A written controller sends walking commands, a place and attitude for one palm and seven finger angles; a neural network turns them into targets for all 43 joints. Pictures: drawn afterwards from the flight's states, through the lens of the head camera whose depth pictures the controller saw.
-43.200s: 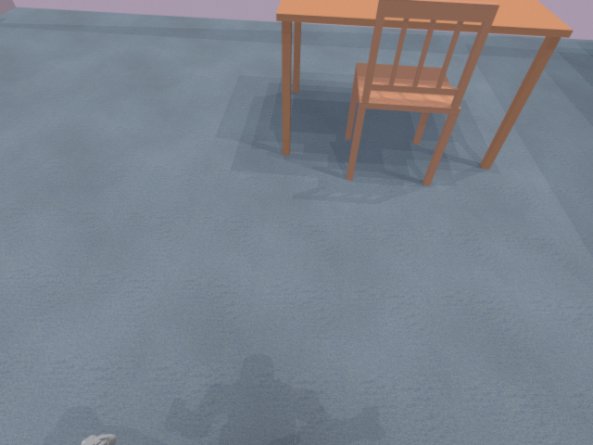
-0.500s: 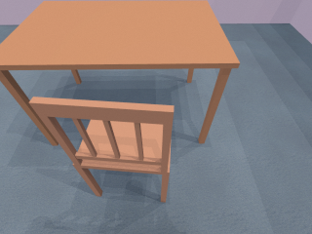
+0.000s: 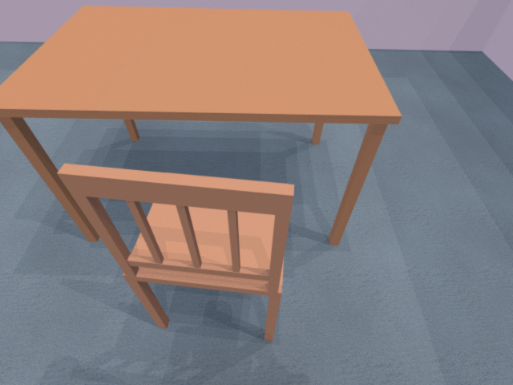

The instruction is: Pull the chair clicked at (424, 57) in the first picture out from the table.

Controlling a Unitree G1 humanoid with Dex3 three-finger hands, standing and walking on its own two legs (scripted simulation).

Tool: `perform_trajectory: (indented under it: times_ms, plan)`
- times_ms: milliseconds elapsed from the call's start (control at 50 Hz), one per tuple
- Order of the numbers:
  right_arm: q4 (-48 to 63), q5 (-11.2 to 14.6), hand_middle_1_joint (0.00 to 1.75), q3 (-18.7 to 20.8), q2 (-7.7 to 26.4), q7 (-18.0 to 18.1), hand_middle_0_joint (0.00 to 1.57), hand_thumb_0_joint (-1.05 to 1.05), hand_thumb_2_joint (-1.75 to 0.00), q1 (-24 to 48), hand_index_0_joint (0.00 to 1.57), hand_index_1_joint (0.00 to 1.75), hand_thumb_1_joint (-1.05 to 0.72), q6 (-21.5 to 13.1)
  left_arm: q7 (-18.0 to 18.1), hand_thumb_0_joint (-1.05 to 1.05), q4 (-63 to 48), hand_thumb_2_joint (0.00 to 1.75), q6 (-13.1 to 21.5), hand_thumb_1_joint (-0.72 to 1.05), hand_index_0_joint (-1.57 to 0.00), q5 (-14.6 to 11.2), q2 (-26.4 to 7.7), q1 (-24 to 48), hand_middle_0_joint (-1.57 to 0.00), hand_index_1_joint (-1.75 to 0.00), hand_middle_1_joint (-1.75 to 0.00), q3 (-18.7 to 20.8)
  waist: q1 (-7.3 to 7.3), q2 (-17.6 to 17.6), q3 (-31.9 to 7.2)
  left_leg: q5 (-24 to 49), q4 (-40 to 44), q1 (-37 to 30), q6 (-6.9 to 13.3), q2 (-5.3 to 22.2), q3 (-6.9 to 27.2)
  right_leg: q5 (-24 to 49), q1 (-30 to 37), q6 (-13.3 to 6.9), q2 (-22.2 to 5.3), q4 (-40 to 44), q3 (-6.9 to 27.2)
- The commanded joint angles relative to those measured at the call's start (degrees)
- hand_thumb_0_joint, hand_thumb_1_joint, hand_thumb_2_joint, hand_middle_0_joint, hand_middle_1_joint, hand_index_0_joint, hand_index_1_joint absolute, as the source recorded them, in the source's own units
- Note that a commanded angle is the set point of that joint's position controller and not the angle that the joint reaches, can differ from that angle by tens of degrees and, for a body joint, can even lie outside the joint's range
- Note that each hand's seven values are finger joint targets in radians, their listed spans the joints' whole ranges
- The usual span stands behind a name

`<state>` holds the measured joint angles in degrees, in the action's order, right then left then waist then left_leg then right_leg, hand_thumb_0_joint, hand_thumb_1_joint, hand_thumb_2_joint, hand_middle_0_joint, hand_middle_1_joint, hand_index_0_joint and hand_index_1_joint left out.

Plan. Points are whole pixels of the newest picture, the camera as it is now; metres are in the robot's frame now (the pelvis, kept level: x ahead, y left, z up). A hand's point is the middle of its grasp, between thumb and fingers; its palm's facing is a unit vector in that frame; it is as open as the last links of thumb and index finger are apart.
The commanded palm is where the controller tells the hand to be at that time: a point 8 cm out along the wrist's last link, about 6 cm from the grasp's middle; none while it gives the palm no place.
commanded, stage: look again from close up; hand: left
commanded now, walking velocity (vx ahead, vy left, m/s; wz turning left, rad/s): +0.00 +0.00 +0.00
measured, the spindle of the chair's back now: (190, 237) +0.43 +0.18 -0.11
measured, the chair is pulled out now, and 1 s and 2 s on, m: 0.22 0.22 0.22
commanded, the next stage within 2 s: raise the hand toward the chair's back in 0.36 s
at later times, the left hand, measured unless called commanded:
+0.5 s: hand out of the picture +0.00 +0.17 -0.17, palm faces +0.06 -0.98 -0.18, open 7.3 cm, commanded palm +0.09 +0.22 -0.07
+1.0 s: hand out of the picture +0.13 +0.18 -0.06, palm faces +0.06 -1.00 -0.04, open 10.2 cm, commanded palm +0.12 +0.23 -0.06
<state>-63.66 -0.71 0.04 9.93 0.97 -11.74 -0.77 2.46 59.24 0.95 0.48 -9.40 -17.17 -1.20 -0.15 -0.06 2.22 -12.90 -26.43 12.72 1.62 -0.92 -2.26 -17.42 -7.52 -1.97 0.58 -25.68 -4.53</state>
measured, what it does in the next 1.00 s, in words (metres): lowers itself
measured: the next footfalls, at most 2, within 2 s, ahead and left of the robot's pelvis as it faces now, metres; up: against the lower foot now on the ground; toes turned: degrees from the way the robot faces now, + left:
none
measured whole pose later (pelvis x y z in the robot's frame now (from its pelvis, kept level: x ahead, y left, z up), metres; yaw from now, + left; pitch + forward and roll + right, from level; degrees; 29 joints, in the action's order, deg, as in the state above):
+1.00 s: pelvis -0.05 -0.01 -0.11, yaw +0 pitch +14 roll -3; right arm -27.2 0.7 2.1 13.2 1.4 -6.0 -11.1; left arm -12.9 -2.4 31.7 -13.3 -11.1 -31.3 6.0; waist -2.1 -0.1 -8.8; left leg -28.4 -71.8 57.9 1.0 1.5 0.8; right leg -34.2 -50.8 -4.0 0.9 -70.3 -8.3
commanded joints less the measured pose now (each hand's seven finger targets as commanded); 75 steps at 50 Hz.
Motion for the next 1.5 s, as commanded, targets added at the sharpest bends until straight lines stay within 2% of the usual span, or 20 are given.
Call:
perform_trajectory:
  times_ms: [0, 420, 440, 460, 480, 500, 520, 540, 580, 620, 660, 680, 720, 800, 900, 980, 1040, 1120, 1300, 1480]
  plan:
    - [0.9, 0.2, 0.3, 0.7, 5.1, 0.0, 0.2, 0.0, -0.9, -3.6, 0.2, 0.3, -0.9, -0.8, 0.6, 0.0, -1.7, 0.9, 1.0, 0.9, -0.2, 0.1, -6.4, -3.6, -0.2, -0.3, -0.3, 1.1, 0.24, 0.7, 0.1, 12.2, 4.0, -3.7, 1.1, 6.4, 7.6, 11.8, -3.9, -0.1, -7.4, 5.4, 7.3]
    - [-1.6, 0.3, 0.3, 0.5, 3.2, 0.2, 0.2, 0.0, -0.9, -7.8, 0.2, 0.3, -0.9, -1.1, 0.5, 0.0, 0.0, 0.9, 0.9, 0.9, -0.2, 0.1, -4.6, -6.4, -0.2, -0.3, -0.3, 0.9, 0.06, 0.2, 0.8, 8.7, 5.1, -2.3, 1.3, 6.4, 7.7, 8.1, -5.1, -0.7, -7.2, 5.8, 7.3]
    - [3.6, 0.5, 0.3, 0.0, 4.4, 0.1, 0.2, 0.0, -0.9, -1.4, 0.2, 0.3, -0.9, -1.4, 2.1, 0.0, 2.4, 0.9, 2.1, 0.9, -0.2, 1.1, -5.1, -8.7, -0.2, -0.3, -0.3, 1.2, -1.88, -2.8, 4.5, 9.7, -6.1, 3.4, -0.4, 6.0, 4.7, 26.5, -5.6, 1.0, -9.4, 7.1, 10.4]
    - [24.7, 3.8, 0.3, 2.2, 16.0, 2.6, 0.2, 0.0, -0.9, -2.8, 0.2, 0.3, -0.9, -9.2, 0.8, 0.0, -83.0, 0.89, 13.3, 0.88, -0.2, -11.4, -17.5, 32.0, -0.2, -0.3, -0.3, 6.3, 6.8, 7.2, -22.6, 10.0, 1.4, -13.0, 0.8, 0.3, 2.8, 17.5, -4.6, 0.6, -4.1, 1.1, 4.9]
    - [21.5, 3.9, 0.3, -0.2, 10.6, 4.8, 0.2, 0.0, -0.9, 1.5, 0.2, 0.3, -0.9, -14.1, 3.5, 0.0, -81.9, 0.88, 13.5, 0.85, -0.2, -8.8, -22.4, 25.8, -0.2, -0.29, -0.29, 10.2, 4.23, 9.5, -21.3, 8.4, 0.5, -13.9, 0.4, 2.8, 0.3, 8.7, -7.9, 0.3, -0.8, -1.2, 1.5]
    - [22.4, 3.2, 0.3, 0.3, 9.8, 4.3, 0.2, 0.0, -0.9, 1.0, 0.2, 0.3, -0.9, -17.5, 3.8, 0.0, -66.7, 0.87, 7.0, 0.83, -0.19, -8.2, -5.8, -0.9, -0.19, -0.29, -0.29, 1.6, 2.59, 11.9, -15.4, 4.0, 3.2, -8.9, -0.2, 2.5, 2.5, 2.4, -11.4, -0.4, 0.5, -4.3, -1.0]
    - [20.2, 3.9, 0.3, 0.4, 9.5, 4.0, 0.2, 0.0, -0.9, 0.4, 0.2, 0.3, -0.9, -18.4, 3.3, 0.0, -57.4, 0.86, 4.0, 0.81, -0.19, -10.1, 1.3, -6.1, -0.19, -0.29, -0.29, -1.3, 3.08, 6.9, -6.5, -0.3, 1.6, -1.2, -0.1, 1.8, 4.6, 1.3, -13.9, 0.0, -0.1, -4.9, -2.1]
    - [23.5, 3.8, 0.3, 1.1, 11.4, 3.9, 0.2, 0.0, -0.9, 0.6, 0.2, 0.3, -0.9, -18.8, 2.2, 0.0, -62.2, 0.85, 6.5, 0.78, -0.19, -11.7, -0.7, -0.5, -0.19, -0.28, -0.28, -0.2, 4.25, 4.3, -1.3, -4.2, -0.9, 3.8, -0.1, 1.2, 6.3, 0.1, -17.1, 0.7, -0.5, -4.5, -2.4]
    - [25.7, 2.0, 0.3, 2.9, 12.5, 3.1, 0.2, 0.0, -0.9, 0.8, 0.2, 0.3, -0.9, -19.0, -1.1, 0.0, -52.7, 0.83, 12.7, 0.74, -0.18, -11.2, -2.6, -3.7, -0.18, -0.27, -0.27, 4.0, 4.72, -5.2, -0.1, -6.5, -8.5, 11.6, -0.3, 0.0, 5.6, -6.1, -25.5, 0.9, -0.4, -6.8, -2.1]
    - [29.9, 1.1, 0.3, 3.9, 11.8, 1.4, 0.2, 0.0, -0.9, 3.7, 0.2, 0.3, -0.9, -18.9, -7.8, 0.0, -45.8, 0.81, 20.8, 0.69, -0.18, -13.2, 3.0, -14.8, -0.18, -0.27, -0.27, 2.8, 0.34, -14.5, -3.8, -8.0, -15.5, 20.8, -1.3, 0.3, 4.4, -11.6, -32.2, 0.7, -0.5, -13.5, -1.0]
    - [33.8, 1.5, 0.3, 5.1, 11.6, -0.5, 0.2, 0.0, -0.9, 5.0, 0.2, 0.3, -0.9, -18.6, -15.2, 0.0, -46.6, 0.79, 29.4, 0.64, -0.17, -15.5, 2.1, -20.6, -0.17, -0.26, -0.26, 5.3, -2.16, -13.4, -9.4, -7.2, -20.7, 26.6, -1.9, 0.2, 3.4, -11.1, -32.4, 0.2, -0.7, -18.8, 1.0]
    - [34.9, 2.1, 0.3, 5.5, 11.6, -1.8, 0.2, 0.0, -0.9, 5.1, 0.2, 0.3, -0.9, -18.3, -18.5, 0.0, -45.0, 0.78, 32.9, 0.62, -0.17, -15.7, -0.8, -22.4, -0.17, -0.26, -0.26, 8.3, -3.2, -7.1, -11.2, -5.2, -23.1, 27.5, -2.4, -0.1, 2.9, -7.6, -31.6, -0.5, -1.2, -21.4, 2.6]
    - [38.5, 2.5, 0.3, 6.0, 11.8, -2.8, 0.2, 0.0, -0.9, 6.6, 0.2, 0.3, -0.9, -17.2, -23.2, 0.0, -47.9, 0.76, 37.3, 0.57, -0.17, -16.1, -4.2, -19.5, -0.17, -0.25, -0.25, 10.7, -2.75, -4.0, -14.5, -4.4, -27.7, 30.6, -1.9, 0.0, 2.3, -4.5, -33.9, -0.6, -1.3, -26.6, 3.5]
    - [44.4, 2.4, 0.3, 6.0, 11.1, -1.4, 0.2, 0.0, -0.9, 7.9, 0.2, 0.3, -0.9, -13.5, -19.3, 0.0, -64.7, 0.72, 33.8, 0.48, -0.16, -16.7, -8.9, -12.8, -0.16, -0.23, -0.23, 14.9, -3.26, 2.3, -20.3, -7.9, -30.4, 32.8, -0.6, 0.1, 1.6, -8.4, -35.1, 0.0, -1.3, -29.2, 5.4]
    - [43.5, 1.5, 0.3, 5.0, 9.5, 0.8, 0.2, 0.0, -0.9, 4.1, 0.2, 0.3, -0.9, -12.0, -13.8, 0.0, -82.3, 0.67, 36.6, 0.36, -0.15, -14.1, -8.8, -4.1, -0.15, -0.22, -0.22, 10.3, 1.8, 6.8, -22.9, -4.8, -34.5, 30.2, 0.6, 2.1, 4.3, -4.7, -41.4, -0.1, 0.2, -31.4, 5.0]
    - [41.3, 2.1, 0.3, 3.7, 10.4, 1.7, 0.2, 0.0, -0.9, 4.0, 0.2, 0.3, -0.9, -13.2, -18.6, 0.0, -74.9, 0.63, 34.9, 0.27, -0.14, -14.5, -6.7, -2.2, -0.14, -0.2, -0.2, 5.5, 4.92, 4.4, -18.1, -9.9, -36.4, 34.7, 0.8, 2.5, 5.8, -10.4, -45.9, 0.2, 0.5, -30.0, 5.3]
    - [41.5, 3.2, 0.3, 3.6, 10.8, 2.4, 0.2, 0.0, -0.9, 4.0, 0.2, 0.3, -0.9, -13.5, -21.8, 0.0, -72.3, 0.6, 29.1, 0.2, -0.13, -16.0, -9.1, -6.0, -0.13, -0.19, -0.19, 8.7, 2.63, 3.4, -22.7, -9.3, -35.9, 34.6, 0.9, 2.1, 5.6, -10.4, -40.8, 0.4, 0.1, -28.3, 6.3]
    - [41.9, 3.5, 0.3, 3.6, 9.5, 2.8, 0.2, 0.0, -0.9, 5.2, 0.2, 0.3, -0.9, -12.3, -20.2, 0.0, -72.9, 0.56, 23.3, 0.11, -0.12, -18.0, -10.5, -9.4, -0.12, -0.18, -0.18, 14.7, -0.1, 0.6, -27.4, -4.0, -34.5, 33.2, 0.7, 1.8, 4.9, -4.8, -33.4, 1.0, -0.5, -28.0, 5.7]
    - [39.6, 3.0, 0.3, 3.9, 9.8, 2.5, 0.2, 0.0, -0.9, 4.1, 0.2, 0.3, -0.9, -13.1, -16.9, 0.0, -69.3, 0.47, 28.1, -0.1, -0.1, -16.5, -9.7, -8.4, -0.1, -0.14, -0.14, 13.4, 1.28, 0.0, -20.7, -5.4, -33.2, 34.6, 0.3, 2.2, 5.0, -7.1, -37.5, 0.9, -0.7, -27.8, 4.8]
    - [39.5, 3.1, 0.3, 4.5, 10.7, 2.3, 0.2, 0.0, -0.9, 2.7, 0.2, 0.3, -0.9, -13.4, -16.1, 0.0, -71.9, 0.38, 29.7, -0.31, -0.08, -17.1, -12.0, -7.9, -0.08, -0.11, -0.11, 15.7, 0.87, 3.9, -23.7, -1.8, -30.7, 28.8, 0.2, 2.4, 4.9, -2.7, -36.5, 0.5, -0.2, -28.3, 2.4]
